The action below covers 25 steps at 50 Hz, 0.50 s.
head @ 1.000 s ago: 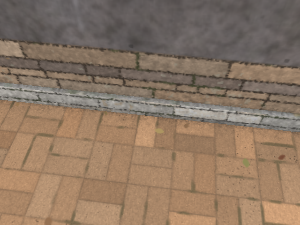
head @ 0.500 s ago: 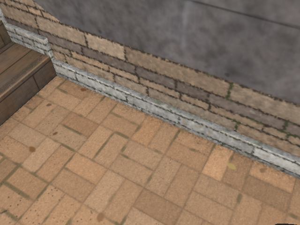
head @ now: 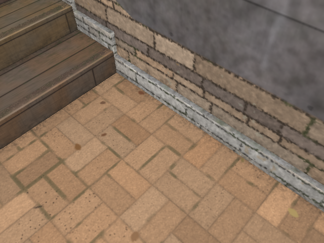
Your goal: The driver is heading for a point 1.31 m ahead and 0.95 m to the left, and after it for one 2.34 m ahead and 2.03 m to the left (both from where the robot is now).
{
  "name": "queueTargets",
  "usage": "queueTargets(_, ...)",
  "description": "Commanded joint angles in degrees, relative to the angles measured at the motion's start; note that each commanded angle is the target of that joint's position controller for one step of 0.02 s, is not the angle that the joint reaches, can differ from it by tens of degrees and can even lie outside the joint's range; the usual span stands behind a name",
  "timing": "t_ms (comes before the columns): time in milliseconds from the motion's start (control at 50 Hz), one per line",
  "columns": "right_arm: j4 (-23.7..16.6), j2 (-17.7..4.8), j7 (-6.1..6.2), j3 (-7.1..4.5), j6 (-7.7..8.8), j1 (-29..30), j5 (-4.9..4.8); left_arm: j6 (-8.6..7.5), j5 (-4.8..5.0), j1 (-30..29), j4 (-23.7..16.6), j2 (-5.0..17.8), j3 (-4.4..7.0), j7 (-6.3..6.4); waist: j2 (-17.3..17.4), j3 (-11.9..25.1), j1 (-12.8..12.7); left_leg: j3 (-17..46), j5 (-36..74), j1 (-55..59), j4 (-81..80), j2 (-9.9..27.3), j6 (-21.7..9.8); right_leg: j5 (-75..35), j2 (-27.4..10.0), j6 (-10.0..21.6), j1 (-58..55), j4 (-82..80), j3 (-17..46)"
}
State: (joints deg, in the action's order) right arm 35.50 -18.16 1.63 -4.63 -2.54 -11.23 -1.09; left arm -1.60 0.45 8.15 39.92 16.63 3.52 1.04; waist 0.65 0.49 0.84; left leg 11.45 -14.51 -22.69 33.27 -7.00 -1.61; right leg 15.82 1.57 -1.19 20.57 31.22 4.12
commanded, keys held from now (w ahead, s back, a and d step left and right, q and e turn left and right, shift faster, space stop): w+q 1.00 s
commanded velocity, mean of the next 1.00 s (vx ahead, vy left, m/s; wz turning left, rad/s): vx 0.42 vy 0.00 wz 0.60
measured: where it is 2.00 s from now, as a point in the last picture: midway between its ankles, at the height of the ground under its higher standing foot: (81, 211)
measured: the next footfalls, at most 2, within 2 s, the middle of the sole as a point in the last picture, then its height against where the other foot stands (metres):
left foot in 0.50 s outside the picture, level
right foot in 0.98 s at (118, 211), level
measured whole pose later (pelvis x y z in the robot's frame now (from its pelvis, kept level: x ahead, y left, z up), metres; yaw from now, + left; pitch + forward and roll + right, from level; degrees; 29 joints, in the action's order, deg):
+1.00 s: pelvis +0.41 +0.21 -0.01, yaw +36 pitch +3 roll -1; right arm 43.8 -18.0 1.5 -4.3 1.0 -25.0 -1.1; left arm -7.3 -0.3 -0.7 35.9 16.1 2.1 -1.5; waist -0.1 -1.1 5.1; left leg 14.8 -28.8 -0.9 30.4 -5.7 -4.3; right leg 1.7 2.2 1.4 28.0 27.2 1.6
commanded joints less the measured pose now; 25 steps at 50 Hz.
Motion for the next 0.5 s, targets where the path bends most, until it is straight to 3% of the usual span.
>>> queueTargets(20, -6.46, -1.86, -0.31, -0.14, 1.77, 2.01, -0.32, -0.95, -1.95, 11.37, -1.08, 13.41, 3.82, 0.26, -13.02, 4.78, -4.23, -1.42, -22.60, -21.18, 13.52, -0.94, -1.99, 21.18, -21.42, 10.77, -21.83, -16.92, 25.17)
queueTargets(40, -7.74, -5.49, -0.56, -0.92, 2.85, 4.11, 0.30, -1.90, -2.69, 9.59, -1.47, 13.56, 4.05, -0.12, -14.55, 0.24, -3.75, -0.71, -16.72, -25.92, 22.87, 3.90, -1.00, 26.62, -26.05, 14.81, -16.99, -20.95, 34.88)
queueTargets(60, -6.88, -8.30, -0.83, -1.86, 2.95, 3.30, 0.48, -2.29, -1.81, 6.34, -2.32, 10.76, 3.36, 0.35, -11.88, -1.72, -2.29, -1.23, -11.95, -26.18, 26.78, 5.85, -0.25, 25.57, -24.00, 13.75, -15.13, -20.58, 29.49)
queueTargets(80, -5.28, -8.59, -0.99, -2.19, 2.62, 1.13, 0.70, -2.36, -0.80, 4.44, -2.75, 8.74, 2.82, 0.82, -10.40, -1.96, -1.43, -2.55, -8.64, -25.66, 29.13, 6.55, 0.96, 22.37, -20.62, 11.21, -15.41, -20.32, 23.58)
queueTargets(100, -4.76, -7.90, -1.14, -2.17, 2.46, 0.16, 0.90, -2.23, -0.22, 4.06, -2.74, 7.92, 2.53, 1.19, -9.61, -1.69, -1.36, -3.74, -6.00, -26.03, 31.41, 7.06, 1.84, 19.30, -18.84, 9.48, -16.14, -20.24, 19.43)
queueTargets(160, -5.18, -4.04, -1.94, -1.06, 2.88, 1.56, 0.39, -2.72, -0.77, 7.65, -1.57, 6.94, 2.05, 1.52, -7.91, -2.63, -2.98, -6.28, 1.03, -26.65, 35.52, 8.34, 3.25, 9.65, -16.47, 8.63, -15.34, -21.63, 9.60)
queueTargets(280, -7.01, -2.25, -2.57, -0.25, 3.24, 6.22, 0.02, -3.07, -0.84, 11.22, 0.56, 8.94, 2.73, 1.02, -9.23, -4.01, -5.31, -8.09, 7.58, -25.32, 22.82, 10.62, 5.27, 1.00, -17.82, 9.67, -17.76, -22.97, -0.05)
queueTargets(340, -8.13, -0.64, -3.61, 0.64, 3.44, 9.91, 0.20, -2.98, -0.36, 12.23, 1.68, 10.68, 3.24, 0.76, -8.63, -5.65, -6.52, -10.78, 7.72, -20.53, 13.75, 10.89, 4.05, -1.53, -19.00, 9.24, -17.17, -22.61, -4.04)
queueTargets(400, -8.25, -1.07, -4.61, 0.65, 3.41, 10.70, -0.29, -2.80, 0.54, 12.14, 2.47, 11.91, 3.63, -0.17, -8.79, -6.58, -5.97, -13.52, 4.40, -14.01, 7.97, 10.47, 0.96, -3.24, -19.91, 8.22, -16.99, -21.69, -7.58)
queueTargets(440, -7.93, -2.56, -4.89, 0.00, 3.24, 8.65, 0.05, -2.47, 1.43, 11.44, 2.82, 13.12, 3.98, -0.77, -9.40, -5.62, -3.77, -16.05, 1.08, -7.31, 4.74, 8.19, -1.84, -15.12, -20.40, 7.33, -17.38, -17.29, -9.81)
queueTargets(460, -6.55, -3.83, -4.83, -0.96, 3.17, 3.55, 0.25, -2.23, 1.86, 10.40, 2.89, 13.62, 4.02, -0.80, -8.63, -2.59, 0.01, -18.28, 2.17, 1.10, 1.19, 5.43, -3.53, -28.42, -19.42, 6.17, -16.63, -9.42, -12.66)
queueTargets(480, -3.53, -7.22, -4.37, -3.00, 2.85, -5.53, 0.00, -2.02, 1.58, 11.75, 3.00, 12.44, 3.53, -0.62, -5.41, 3.71, 4.28, -19.21, 3.69, 15.32, -1.37, 2.13, -5.41, -38.31, -16.27, 4.47, -13.47, 4.30, -16.25)
queueTargets(500, -1.26, -11.93, -3.34, -4.95, 2.45, -16.11, -0.58, -2.29, -0.63, 12.33, 1.33, 9.87, 2.36, -0.55, 1.31, 9.59, 8.87, -8.16, 3.43, 32.82, -1.00, 7.89, -8.05, -23.09, -14.13, 1.33, 1.10, 23.16, -16.63)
